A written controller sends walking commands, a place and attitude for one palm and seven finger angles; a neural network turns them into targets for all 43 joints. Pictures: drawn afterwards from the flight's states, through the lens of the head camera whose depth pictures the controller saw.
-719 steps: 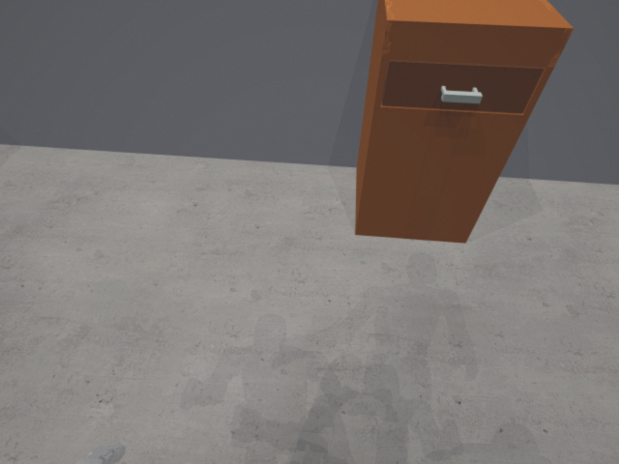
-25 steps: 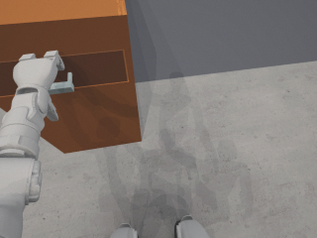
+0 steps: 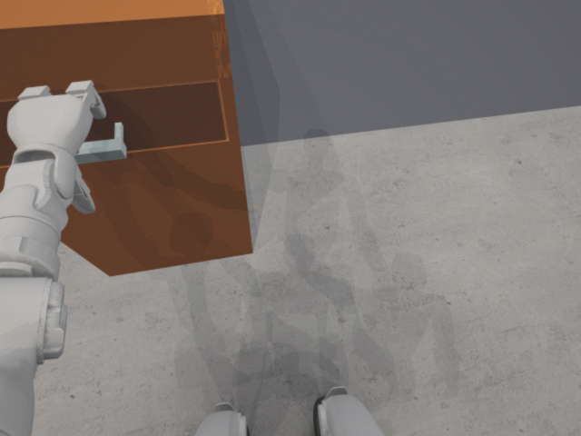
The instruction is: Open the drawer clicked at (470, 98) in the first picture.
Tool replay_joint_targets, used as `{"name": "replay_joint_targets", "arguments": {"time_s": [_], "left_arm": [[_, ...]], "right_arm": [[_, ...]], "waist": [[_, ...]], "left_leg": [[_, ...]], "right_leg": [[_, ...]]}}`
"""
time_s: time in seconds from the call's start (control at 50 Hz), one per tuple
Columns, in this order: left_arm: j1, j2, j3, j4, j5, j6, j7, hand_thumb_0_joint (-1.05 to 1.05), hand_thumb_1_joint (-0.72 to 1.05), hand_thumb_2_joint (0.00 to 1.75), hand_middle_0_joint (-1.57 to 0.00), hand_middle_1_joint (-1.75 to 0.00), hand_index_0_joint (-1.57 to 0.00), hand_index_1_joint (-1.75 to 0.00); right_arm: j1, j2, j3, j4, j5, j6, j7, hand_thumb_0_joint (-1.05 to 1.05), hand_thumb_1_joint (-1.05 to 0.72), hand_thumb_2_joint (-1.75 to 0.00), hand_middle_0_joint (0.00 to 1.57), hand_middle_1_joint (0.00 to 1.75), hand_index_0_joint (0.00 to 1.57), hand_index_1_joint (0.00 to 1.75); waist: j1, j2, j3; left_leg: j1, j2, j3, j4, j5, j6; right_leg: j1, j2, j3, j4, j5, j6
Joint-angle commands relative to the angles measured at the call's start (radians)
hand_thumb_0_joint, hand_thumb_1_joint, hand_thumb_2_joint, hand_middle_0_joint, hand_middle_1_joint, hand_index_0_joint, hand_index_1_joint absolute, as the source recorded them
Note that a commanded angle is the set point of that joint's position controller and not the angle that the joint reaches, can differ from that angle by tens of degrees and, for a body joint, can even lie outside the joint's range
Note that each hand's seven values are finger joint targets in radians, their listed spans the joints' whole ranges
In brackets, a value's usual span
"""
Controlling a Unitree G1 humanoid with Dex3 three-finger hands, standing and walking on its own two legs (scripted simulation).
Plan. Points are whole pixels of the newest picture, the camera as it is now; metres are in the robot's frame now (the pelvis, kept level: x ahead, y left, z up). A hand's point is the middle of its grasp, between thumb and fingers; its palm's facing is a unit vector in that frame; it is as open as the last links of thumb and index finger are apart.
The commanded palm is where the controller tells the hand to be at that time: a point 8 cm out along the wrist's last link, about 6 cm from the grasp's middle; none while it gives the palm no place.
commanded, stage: move the hooked fingers above the handle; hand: left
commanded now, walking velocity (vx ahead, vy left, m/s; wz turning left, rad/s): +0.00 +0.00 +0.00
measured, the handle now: (89, 142) +0.57 +0.28 -0.03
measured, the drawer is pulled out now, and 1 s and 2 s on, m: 0.00 0.00 0.00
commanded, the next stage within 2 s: lower the fingers behind the handle in 0.06 s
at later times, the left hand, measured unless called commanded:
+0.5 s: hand (81, 161) +0.51 +0.27 +0.01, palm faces -0.08 -0.02 -1.00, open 13.8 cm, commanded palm +0.50 +0.26 +0.06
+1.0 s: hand (88, 168) +0.51 +0.27 -0.02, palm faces -0.07 -0.01 -1.00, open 13.8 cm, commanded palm +0.51 +0.26 +0.02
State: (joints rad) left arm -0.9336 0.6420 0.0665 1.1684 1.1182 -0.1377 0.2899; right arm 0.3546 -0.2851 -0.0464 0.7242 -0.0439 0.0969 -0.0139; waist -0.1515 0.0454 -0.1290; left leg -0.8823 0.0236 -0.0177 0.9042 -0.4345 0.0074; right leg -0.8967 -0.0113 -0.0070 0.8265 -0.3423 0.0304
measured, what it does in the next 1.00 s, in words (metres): stands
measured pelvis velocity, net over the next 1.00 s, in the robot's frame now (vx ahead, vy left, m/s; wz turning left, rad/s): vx -0.01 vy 0.00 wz -0.01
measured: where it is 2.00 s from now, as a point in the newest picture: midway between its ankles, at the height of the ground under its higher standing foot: outside the picture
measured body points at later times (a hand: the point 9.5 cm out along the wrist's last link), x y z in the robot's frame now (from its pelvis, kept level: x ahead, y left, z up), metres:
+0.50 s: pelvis +0.00 +0.00 -0.01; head +0.14 +0.01 +0.42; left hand +0.51 +0.27 +0.06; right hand -0.02 -0.28 -0.13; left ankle -0.02 +0.11 -0.69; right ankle +0.02 -0.14 -0.69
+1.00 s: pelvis -0.01 +0.00 -0.03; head +0.15 +0.00 +0.39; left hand +0.51 +0.27 +0.04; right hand -0.02 -0.28 -0.15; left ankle -0.02 +0.11 -0.69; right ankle +0.02 -0.14 -0.69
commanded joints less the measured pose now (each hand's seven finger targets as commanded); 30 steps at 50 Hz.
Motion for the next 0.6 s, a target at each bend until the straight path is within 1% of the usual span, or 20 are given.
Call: {"name": "replay_joint_targets", "arguments": {"time_s": [0.0,0.02,0.06,0.08,0.1,0.12,0.16,0.18,0.2,0.24,0.26,0.32,0.34,0.36,0.38,0.4,0.44,0.48,0.52,0.58], "left_arm": [[-0.402,0.326,0.075,-0.187,-0.009,0.020,0.046,0.00,-0.50,0.30,-0.30,-1.20,-0.30,-1.20],[-0.393,0.324,0.070,-0.178,-0.010,0.025,0.042,0.00,-0.50,0.30,-0.30,-1.20,-0.30,-1.20],[-0.386,0.314,0.061,-0.176,-0.015,0.030,0.034,0.00,-0.50,0.30,-0.30,-1.20,-0.30,-1.20],[-0.403,0.330,0.069,-0.195,-0.015,0.028,0.030,0.00,-0.50,0.30,-0.30,-1.20,-0.30,-1.20],[-0.403,0.332,0.077,-0.216,-0.019,0.020,0.027,0.00,-0.50,0.30,-0.30,-1.20,-0.30,-1.20],[-0.407,0.319,0.064,-0.221,-0.018,0.016,0.026,0.00,-0.50,0.30,-0.30,-1.20,-0.30,-1.20],[-0.415,0.293,0.043,-0.192,-0.015,0.012,0.024,0.00,-0.50,0.30,-0.30,-1.20,-0.30,-1.20],[-0.393,0.308,0.057,-0.179,-0.020,0.010,0.024,0.00,-0.50,0.30,-0.30,-1.20,-0.30,-1.20],[-0.397,0.324,0.074,-0.202,-0.023,-0.002,0.024,0.00,-0.50,0.30,-0.30,-1.20,-0.30,-1.20],[-0.384,0.288,0.055,-0.207,-0.017,-0.012,0.029,0.00,-0.50,0.30,-0.30,-1.20,-0.30,-1.20],[-0.356,0.261,0.042,-0.182,-0.016,-0.009,0.033,0.00,-0.50,0.30,-0.30,-1.20,-0.30,-1.20],[-0.385,0.263,0.040,-0.171,-0.014,-0.009,0.049,0.00,-0.50,0.30,-0.30,-1.20,-0.30,-1.20],[-0.406,0.264,0.039,-0.177,-0.009,-0.010,0.056,0.00,-0.50,0.30,-0.30,-1.20,-0.30,-1.20],[-0.392,0.271,0.046,-0.166,-0.008,-0.006,0.061,0.00,-0.50,0.30,-0.30,-1.20,-0.30,-1.20],[-0.408,0.302,0.063,-0.177,-0.005,-0.007,0.067,0.00,-0.50,0.30,-0.30,-1.20,-0.30,-1.20],[-0.434,0.301,0.063,-0.188,-0.001,-0.008,0.072,0.00,-0.50,0.30,-0.30,-1.20,-0.30,-1.20],[-0.408,0.290,0.062,-0.188,0.000,-0.005,0.081,0.00,-0.50,0.30,-0.30,-1.20,-0.30,-1.20],[-0.399,0.317,0.082,-0.182,0.002,0.002,0.086,0.00,-0.50,0.30,-0.30,-1.20,-0.30,-1.20],[-0.413,0.291,0.061,-0.187,0.003,0.008,0.088,0.00,-0.50,0.30,-0.30,-1.20,-0.30,-1.20],[-0.406,0.284,0.060,-0.197,0.006,0.018,0.091,0.00,-0.50,0.30,-0.30,-1.20,-0.30,-1.20]], "right_arm": [[0.194,-0.177,-0.053,-0.029,-0.008,-0.005,-0.005,0.00,-0.90,-0.90,0.20,0.30,0.20,0.30],[0.196,-0.177,-0.053,-0.029,-0.006,-0.005,-0.006,0.00,-0.90,-0.90,0.20,0.30,0.20,0.30],[0.197,-0.179,-0.053,-0.030,-0.003,-0.004,-0.005,0.00,-0.90,-0.90,0.20,0.30,0.20,0.30],[0.200,-0.180,-0.052,-0.029,-0.001,-0.004,-0.008,0.00,-0.90,-0.90,0.20,0.30,0.20,0.30],[0.198,-0.181,-0.053,-0.030,-0.004,-0.004,-0.009,0.00,-0.90,-0.90,0.20,0.30,0.20,0.30],[0.202,-0.179,-0.057,-0.031,-0.002,-0.005,-0.010,0.00,-0.90,-0.90,0.20,0.30,0.20,0.30],[0.207,-0.177,-0.056,-0.018,0.000,-0.008,-0.013,0.00,-0.90,-0.90,0.20,0.30,0.20,0.30],[0.209,-0.180,-0.055,-0.015,0.000,-0.008,-0.013,0.00,-0.90,-0.90,0.20,0.30,0.20,0.30],[0.207,-0.182,-0.054,-0.015,-0.003,-0.008,-0.014,0.00,-0.90,-0.90,0.20,0.30,0.20,0.30],[0.213,-0.175,-0.058,-0.014,-0.006,-0.009,-0.012,0.00,-0.90,-0.90,0.20,0.30,0.20,0.30],[0.209,-0.174,-0.059,-0.012,-0.006,-0.009,-0.009,0.00,-0.90,-0.90,0.20,0.30,0.20,0.30],[0.211,-0.177,-0.057,-0.008,-0.007,-0.010,-0.006,0.00,-0.90,-0.90,0.20,0.30,0.20,0.30],[0.212,-0.177,-0.058,-0.006,-0.008,-0.013,-0.007,0.00,-0.90,-0.90,0.20,0.30,0.20,0.30],[0.209,-0.177,-0.057,-0.006,-0.010,-0.014,-0.005,0.00,-0.90,-0.90,0.20,0.30,0.20,0.30],[0.207,-0.181,-0.055,-0.005,-0.011,-0.013,-0.006,0.00,-0.90,-0.90,0.20,0.30,0.20,0.30],[0.208,-0.180,-0.056,-0.002,-0.014,-0.013,-0.007,0.00,-0.90,-0.90,0.20,0.30,0.20,0.30],[0.206,-0.177,-0.057,-0.005,-0.017,-0.016,-0.001,0.00,-0.90,-0.90,0.20,0.30,0.20,0.30],[0.204,-0.180,-0.055,-0.004,-0.018,-0.015,0.000,0.00,-0.90,-0.90,0.20,0.30,0.20,0.30],[0.205,-0.177,-0.055,-0.006,-0.018,-0.016,0.001,0.00,-0.90,-0.90,0.20,0.30,0.20,0.30],[0.203,-0.178,-0.058,-0.002,-0.019,-0.018,0.003,0.00,-0.90,-0.90,0.20,0.30,0.20,0.30]], "waist": [[0.011,0.105,-0.515],[0.003,0.089,-0.508],[0.004,0.082,-0.491],[0.004,0.075,-0.492],[0.011,0.085,-0.522],[0.002,0.090,-0.526],[-0.016,0.063,-0.465],[-0.009,0.055,-0.458],[0.002,0.068,-0.479],[0.001,0.090,-0.490],[-0.001,0.083,-0.465],[-0.014,0.066,-0.445],[-0.019,0.073,-0.457],[-0.012,0.074,-0.461],[-0.013,0.081,-0.469],[-0.018,0.089,-0.484],[-0.006,0.121,-0.510],[-0.006,0.098,-0.526],[-0.013,0.112,-0.532],[-0.013,0.122,-0.552]], "left_leg": [[0.305,-0.034,0.021,-0.068,0.488,0.025],[0.303,-0.031,0.023,-0.068,0.485,0.027],[0.295,-0.031,0.024,-0.076,0.463,0.026],[0.296,-0.029,0.020,-0.080,0.465,0.027],[0.311,-0.030,0.021,-0.078,0.477,0.027],[0.322,-0.029,0.022,-0.078,0.466,0.028],[0.301,-0.026,0.017,-0.080,0.439,0.030],[0.289,-0.027,0.018,-0.079,0.428,0.031],[0.295,-0.028,0.015,-0.078,0.448,0.029],[0.318,-0.023,0.010,-0.068,0.485,0.023],[0.316,-0.022,0.013,-0.066,0.485,0.023],[0.285,-0.022,0.006,-0.058,0.448,0.023],[0.285,-0.022,0.006,-0.051,0.444,0.025],[0.270,-0.026,0.011,-0.047,0.435,0.026],[0.265,-0.026,0.010,-0.041,0.434,0.026],[0.273,-0.024,0.005,-0.034,0.454,0.023],[0.287,-0.025,0.008,-0.020,0.478,0.021],[0.269,-0.025,0.007,-0.008,0.484,0.022],[0.268,-0.024,0.004,0.001,0.495,0.020],[0.287,-0.020,0.002,0.013,0.518,0.018]], "right_leg": [[0.282,0.058,-0.035,-0.043,0.337,-0.058],[0.285,0.057,-0.035,-0.047,0.342,-0.054],[0.284,0.058,-0.036,-0.055,0.326,-0.053],[0.291,0.057,-0.036,-0.054,0.328,-0.053],[0.299,0.058,-0.033,-0.053,0.336,-0.054],[0.290,0.059,-0.032,-0.060,0.325,-0.053],[0.257,0.059,-0.036,-0.065,0.299,-0.052],[0.260,0.059,-0.034,-0.064,0.293,-0.052],[0.265,0.058,-0.034,-0.056,0.303,-0.056],[0.237,0.059,-0.040,-0.044,0.308,-0.057],[0.223,0.061,-0.041,-0.048,0.302,-0.057],[0.196,0.061,-0.043,-0.038,0.274,-0.056],[0.186,0.060,-0.041,-0.034,0.272,-0.056],[0.195,0.059,-0.039,-0.030,0.274,-0.056],[0.190,0.057,-0.037,-0.023,0.275,-0.057],[0.182,0.058,-0.040,-0.012,0.283,-0.058],[0.178,0.059,-0.040,-0.002,0.293,-0.058],[0.189,0.057,-0.039,0.011,0.309,-0.056],[0.177,0.057,-0.040,0.018,0.313,-0.055],[0.162,0.058,-0.043,0.025,0.316,-0.055]]}}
